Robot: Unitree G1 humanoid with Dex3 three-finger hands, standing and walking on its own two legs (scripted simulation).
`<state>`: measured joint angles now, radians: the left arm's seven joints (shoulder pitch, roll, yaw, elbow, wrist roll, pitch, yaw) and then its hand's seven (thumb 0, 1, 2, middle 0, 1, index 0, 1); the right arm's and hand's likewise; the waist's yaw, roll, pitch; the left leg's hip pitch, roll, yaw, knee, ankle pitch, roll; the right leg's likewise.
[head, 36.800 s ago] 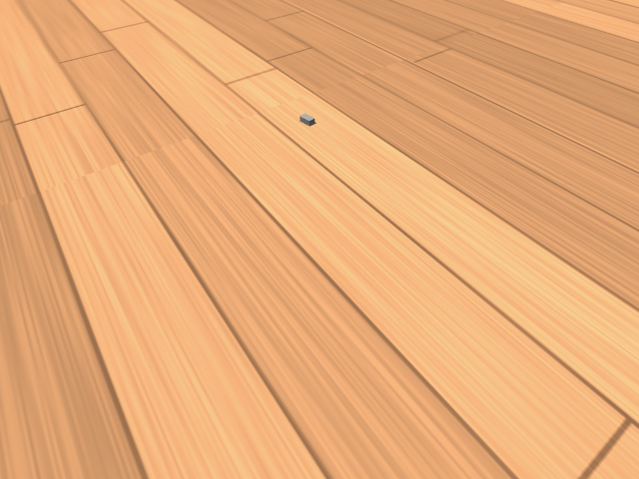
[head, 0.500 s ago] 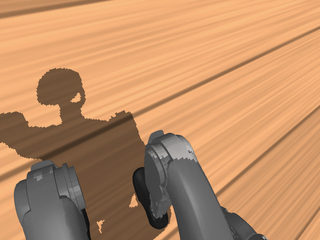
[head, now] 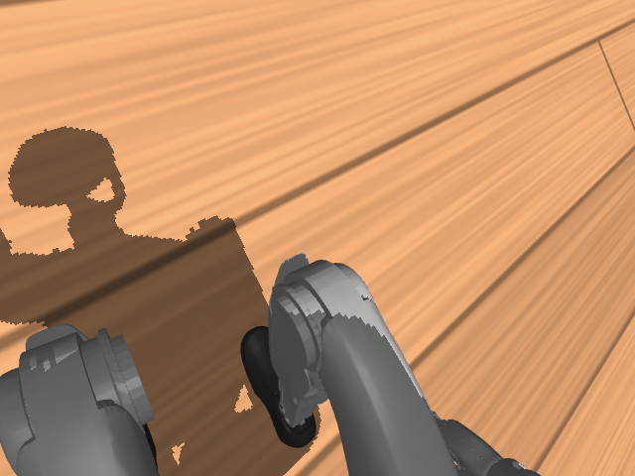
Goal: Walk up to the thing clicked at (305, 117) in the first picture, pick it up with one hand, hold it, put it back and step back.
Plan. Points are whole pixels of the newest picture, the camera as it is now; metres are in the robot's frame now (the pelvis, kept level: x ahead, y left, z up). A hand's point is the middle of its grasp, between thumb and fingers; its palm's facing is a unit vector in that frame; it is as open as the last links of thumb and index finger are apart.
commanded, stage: rest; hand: left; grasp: from above
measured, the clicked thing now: out of the picture +0.43 +0.37 -0.28
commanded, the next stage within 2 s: open in 0.52 s
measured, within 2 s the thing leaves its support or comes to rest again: neither
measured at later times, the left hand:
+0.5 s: hand out of the picture +0.42 +0.36 -0.25, palm faces -0.36 -0.26 -0.89, open 7.3 cm
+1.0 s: hand out of the picture +0.42 +0.36 -0.26, palm faces -0.37 -0.25 -0.89, open 9.8 cm
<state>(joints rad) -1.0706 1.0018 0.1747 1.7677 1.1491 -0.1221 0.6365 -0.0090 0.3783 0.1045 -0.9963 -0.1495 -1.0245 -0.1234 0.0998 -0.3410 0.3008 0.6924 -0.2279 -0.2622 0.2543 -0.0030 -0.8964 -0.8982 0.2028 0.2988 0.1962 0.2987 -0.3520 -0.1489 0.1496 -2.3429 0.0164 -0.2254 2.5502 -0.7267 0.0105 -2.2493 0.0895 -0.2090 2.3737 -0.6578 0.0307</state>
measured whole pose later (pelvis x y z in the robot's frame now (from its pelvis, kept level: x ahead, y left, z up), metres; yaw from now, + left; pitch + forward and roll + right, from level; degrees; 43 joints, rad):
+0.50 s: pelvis +0.00 +0.00 +0.00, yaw -1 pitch +27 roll -15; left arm -1.09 1.05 0.16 1.81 1.13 -0.13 0.66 -0.01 0.39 0.10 -0.97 -0.18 -1.00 -0.16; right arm 0.07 -0.36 0.35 0.67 -0.23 -0.29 0.27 0.00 -0.90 -0.90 0.20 0.30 0.20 0.30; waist -0.37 -0.17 0.18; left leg -2.33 0.02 -0.25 2.55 -0.73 0.01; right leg -2.23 0.10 -0.23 2.36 -0.65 0.03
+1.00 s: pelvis -0.01 +0.00 +0.01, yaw -2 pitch +26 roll -15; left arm -1.11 1.10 0.15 1.83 1.12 -0.14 0.66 0.00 0.11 0.43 -0.77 -0.56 -0.66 -0.47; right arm 0.07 -0.37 0.37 0.64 -0.24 -0.30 0.27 0.00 -0.90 -0.90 0.20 0.30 0.20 0.30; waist -0.38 -0.19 0.22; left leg -2.31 0.03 -0.26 2.54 -0.72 0.01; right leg -2.21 0.11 -0.24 2.34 -0.63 0.04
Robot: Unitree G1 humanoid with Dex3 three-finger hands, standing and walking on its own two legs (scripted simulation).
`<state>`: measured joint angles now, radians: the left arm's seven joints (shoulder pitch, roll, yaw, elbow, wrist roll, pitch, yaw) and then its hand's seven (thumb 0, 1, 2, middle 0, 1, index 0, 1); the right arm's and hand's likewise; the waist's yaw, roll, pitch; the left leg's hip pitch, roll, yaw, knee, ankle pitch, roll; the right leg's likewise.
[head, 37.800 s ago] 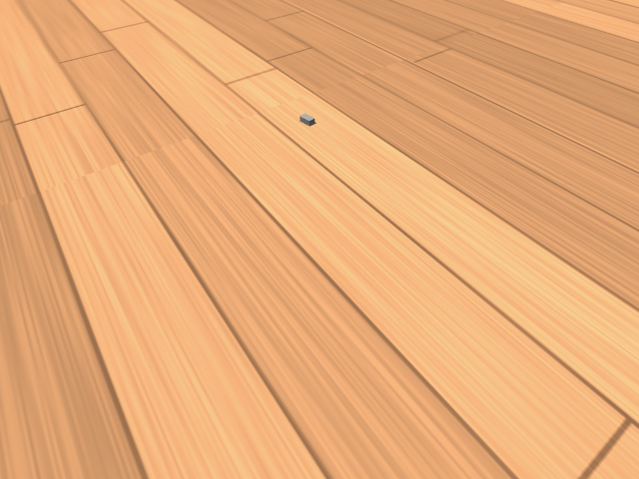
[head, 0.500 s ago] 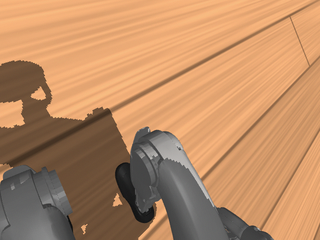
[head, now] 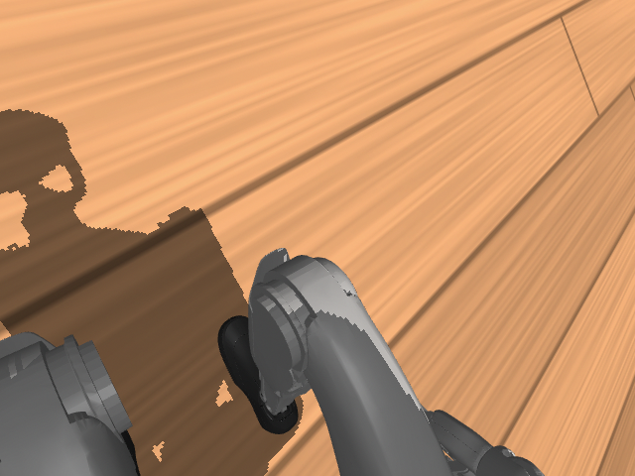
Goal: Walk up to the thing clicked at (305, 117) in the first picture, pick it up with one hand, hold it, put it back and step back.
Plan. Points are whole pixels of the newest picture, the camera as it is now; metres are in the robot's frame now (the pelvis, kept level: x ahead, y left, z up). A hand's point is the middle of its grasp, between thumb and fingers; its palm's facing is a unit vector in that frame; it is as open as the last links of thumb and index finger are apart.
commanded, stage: open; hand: left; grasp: from above
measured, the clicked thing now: out of the picture +0.43 +0.38 -0.29
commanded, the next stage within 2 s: withdraw in 0.70 s
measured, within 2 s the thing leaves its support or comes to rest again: neither
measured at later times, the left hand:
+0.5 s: hand out of the picture +0.42 +0.37 -0.27, palm faces -0.36 -0.27 -0.89, open 13.1 cm
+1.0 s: hand out of the picture +0.43 +0.38 -0.25, palm faces -0.32 -0.26 -0.91, open 13.6 cm
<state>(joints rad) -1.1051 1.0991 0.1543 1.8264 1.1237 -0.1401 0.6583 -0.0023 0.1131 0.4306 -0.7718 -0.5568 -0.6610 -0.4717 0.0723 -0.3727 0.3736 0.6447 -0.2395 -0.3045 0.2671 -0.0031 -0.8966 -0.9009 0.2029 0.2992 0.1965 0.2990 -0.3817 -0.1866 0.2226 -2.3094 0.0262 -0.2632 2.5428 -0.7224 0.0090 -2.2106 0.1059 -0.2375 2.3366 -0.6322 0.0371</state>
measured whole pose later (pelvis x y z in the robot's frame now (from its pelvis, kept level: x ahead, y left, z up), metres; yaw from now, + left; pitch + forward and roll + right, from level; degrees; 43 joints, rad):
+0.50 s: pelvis +0.00 +0.00 +0.00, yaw +0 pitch +27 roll -16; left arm -1.10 1.10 0.14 1.78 1.11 -0.13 0.64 0.00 -0.34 0.83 -0.27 -0.83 -0.26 -0.84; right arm 0.08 -0.37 0.37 0.63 -0.23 -0.31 0.28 0.00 -0.89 -0.90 0.20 0.30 0.20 0.30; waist -0.38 -0.19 0.22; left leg -2.31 0.02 -0.27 2.53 -0.73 0.01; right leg -2.20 0.10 -0.24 2.32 -0.64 0.04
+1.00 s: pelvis +0.00 +0.00 +0.01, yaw +0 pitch +27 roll -16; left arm -1.06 1.08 0.17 1.66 1.12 -0.13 0.60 0.00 -0.43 0.93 -0.17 -0.91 -0.16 -0.92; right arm 0.10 -0.37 0.36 0.64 -0.23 -0.28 0.27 0.00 -0.90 -0.90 0.20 0.30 0.20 0.30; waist -0.36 -0.18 0.20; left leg -2.31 0.02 -0.27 2.52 -0.72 0.01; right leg -2.20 0.10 -0.24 2.31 -0.64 0.03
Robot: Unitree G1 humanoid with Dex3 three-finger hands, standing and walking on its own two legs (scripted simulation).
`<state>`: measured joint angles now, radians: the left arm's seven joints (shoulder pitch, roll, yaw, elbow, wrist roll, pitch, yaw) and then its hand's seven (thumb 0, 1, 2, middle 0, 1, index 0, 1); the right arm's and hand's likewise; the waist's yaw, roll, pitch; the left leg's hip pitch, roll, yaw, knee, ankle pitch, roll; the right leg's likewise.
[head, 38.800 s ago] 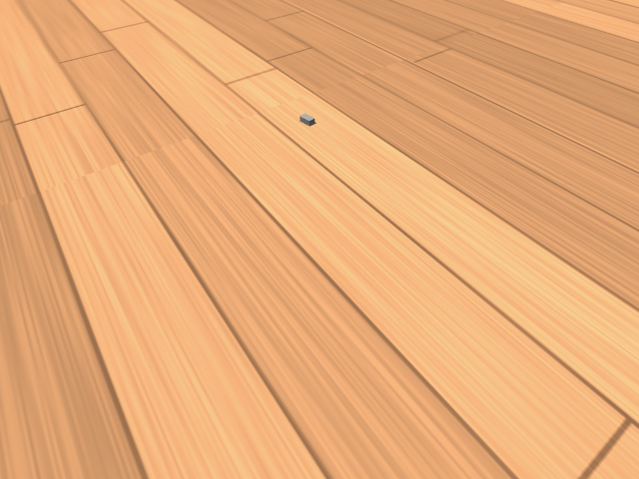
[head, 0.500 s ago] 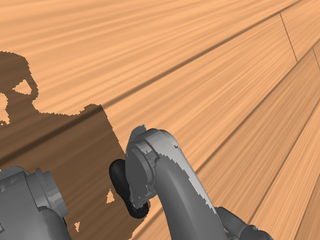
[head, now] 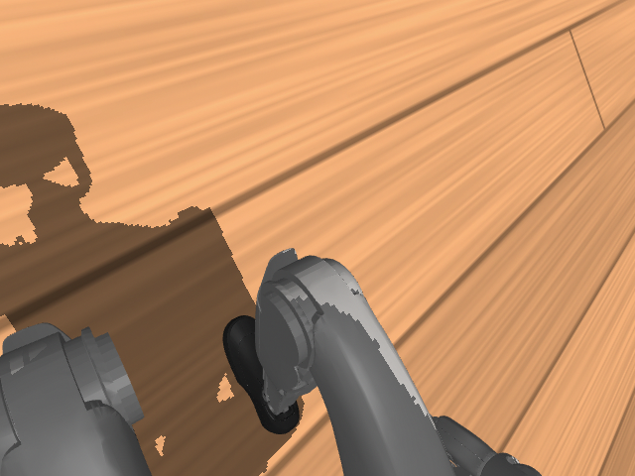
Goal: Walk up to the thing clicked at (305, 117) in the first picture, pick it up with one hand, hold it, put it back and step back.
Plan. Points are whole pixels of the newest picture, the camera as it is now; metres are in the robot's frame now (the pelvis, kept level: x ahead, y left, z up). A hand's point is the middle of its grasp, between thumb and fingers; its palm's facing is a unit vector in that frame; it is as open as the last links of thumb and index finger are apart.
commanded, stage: withdraw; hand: left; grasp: from above
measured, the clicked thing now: out of the picture +0.43 +0.38 -0.30
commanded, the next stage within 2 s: home in 0.68 s
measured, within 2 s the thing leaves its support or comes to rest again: neither
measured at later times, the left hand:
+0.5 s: hand out of the picture +0.41 +0.38 -0.11, palm faces -0.42 -0.14 -0.90, open 13.9 cm
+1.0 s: hand out of the picture +0.39 +0.38 -0.14, palm faces -0.31 -0.18 -0.93, open 12.5 cm
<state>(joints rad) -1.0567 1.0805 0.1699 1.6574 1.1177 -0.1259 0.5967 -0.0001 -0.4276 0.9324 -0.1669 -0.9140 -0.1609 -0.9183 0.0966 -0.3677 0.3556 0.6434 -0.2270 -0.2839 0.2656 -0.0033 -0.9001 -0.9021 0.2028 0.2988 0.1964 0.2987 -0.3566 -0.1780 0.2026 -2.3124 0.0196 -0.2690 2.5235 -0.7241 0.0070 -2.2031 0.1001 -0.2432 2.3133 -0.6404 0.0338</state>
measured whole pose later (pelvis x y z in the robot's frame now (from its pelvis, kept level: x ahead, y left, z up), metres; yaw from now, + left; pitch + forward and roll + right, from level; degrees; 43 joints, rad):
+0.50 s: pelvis -0.01 -0.01 +0.03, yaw +7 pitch +32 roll -10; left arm -0.95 0.81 -0.02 1.31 1.14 -0.17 0.24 0.00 -0.47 1.00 -0.10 -0.97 -0.10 -0.98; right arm 0.09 -0.30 0.14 0.64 -0.10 -0.06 0.15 0.00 -0.89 -0.90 0.20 0.30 0.20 0.30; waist -0.22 -0.03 -0.05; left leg -2.26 0.00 -0.14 2.35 -0.66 0.01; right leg -2.18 0.05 -0.13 2.24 -0.64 0.01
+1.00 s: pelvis +0.00 -0.01 +0.02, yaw +7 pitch +33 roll -10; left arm -0.73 0.77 0.15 1.07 1.11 -0.21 0.30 0.00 -0.13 0.87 -0.21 -0.68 -0.20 -0.68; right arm 0.22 -0.26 0.09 0.69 -0.11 -0.03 0.13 0.00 -0.89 -0.90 0.21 0.30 0.20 0.30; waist -0.19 -0.02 -0.04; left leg -2.32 -0.01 -0.13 2.40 -0.67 0.01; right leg -2.24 0.05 -0.13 2.30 -0.66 0.02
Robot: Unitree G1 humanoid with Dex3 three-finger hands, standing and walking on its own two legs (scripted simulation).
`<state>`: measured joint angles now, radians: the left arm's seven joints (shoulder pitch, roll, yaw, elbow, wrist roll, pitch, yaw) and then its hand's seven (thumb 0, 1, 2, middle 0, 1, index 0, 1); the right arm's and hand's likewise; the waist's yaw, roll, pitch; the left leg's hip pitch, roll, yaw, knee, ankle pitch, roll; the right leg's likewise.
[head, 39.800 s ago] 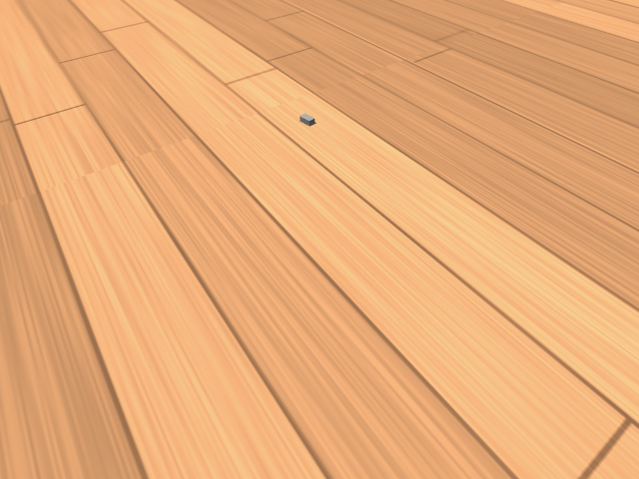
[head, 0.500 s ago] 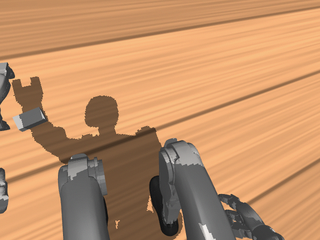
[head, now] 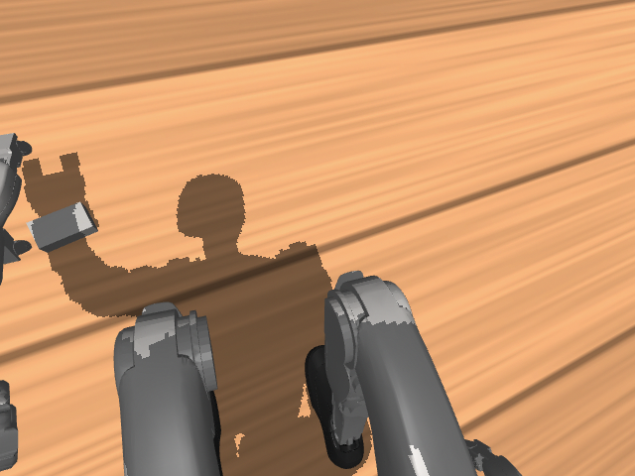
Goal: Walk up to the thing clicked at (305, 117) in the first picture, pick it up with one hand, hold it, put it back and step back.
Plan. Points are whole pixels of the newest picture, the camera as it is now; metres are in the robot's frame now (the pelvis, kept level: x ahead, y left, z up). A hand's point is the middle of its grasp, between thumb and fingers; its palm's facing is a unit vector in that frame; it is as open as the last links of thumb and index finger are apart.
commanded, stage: home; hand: left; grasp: from above
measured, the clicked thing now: (63, 227) +0.47 +0.33 -0.32
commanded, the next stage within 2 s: none
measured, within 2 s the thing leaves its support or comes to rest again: neither
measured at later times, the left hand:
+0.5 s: hand out of the picture +0.28 +0.27 +0.08, palm faces -0.11 -0.80 -0.59, open 7.4 cm
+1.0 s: hand out of the picture +0.23 +0.21 +0.30, palm faces +0.21 -0.96 -0.20, open 7.4 cm
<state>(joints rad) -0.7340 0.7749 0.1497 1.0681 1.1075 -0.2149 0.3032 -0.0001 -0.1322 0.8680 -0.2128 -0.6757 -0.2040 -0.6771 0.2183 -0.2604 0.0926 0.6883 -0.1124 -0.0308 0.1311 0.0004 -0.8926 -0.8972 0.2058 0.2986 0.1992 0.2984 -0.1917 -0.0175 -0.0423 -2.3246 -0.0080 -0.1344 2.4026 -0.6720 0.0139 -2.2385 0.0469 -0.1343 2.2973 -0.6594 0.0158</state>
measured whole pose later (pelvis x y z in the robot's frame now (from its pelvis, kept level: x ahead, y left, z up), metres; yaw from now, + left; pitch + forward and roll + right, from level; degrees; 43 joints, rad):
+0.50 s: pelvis +0.01 +0.00 +0.18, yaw +6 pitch +30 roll -5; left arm -0.08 0.43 0.06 0.34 0.32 0.13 0.03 0.01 0.87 0.90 -0.21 -0.31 -0.21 -0.31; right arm 0.07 -0.26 0.01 0.56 0.04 -0.07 0.00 0.00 -0.91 -0.90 0.20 0.30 0.20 0.30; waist -0.05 0.02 -0.19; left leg -1.71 0.00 -0.08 1.82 -0.63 0.00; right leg -1.66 0.04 -0.07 1.76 -0.62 0.00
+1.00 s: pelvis +0.07 +0.00 +0.36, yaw +9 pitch +15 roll -3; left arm 0.41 0.24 0.04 -0.05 -0.08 0.43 0.06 0.01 0.91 0.90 -0.20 -0.30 -0.20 -0.30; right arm 0.30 -0.21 0.06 0.52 0.04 -0.18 -0.18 0.01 -0.91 -0.90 0.20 0.30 0.20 0.30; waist -0.08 0.04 -0.19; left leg -0.89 0.01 -0.08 1.13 -0.51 0.00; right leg -0.83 0.05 -0.05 1.05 -0.49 -0.01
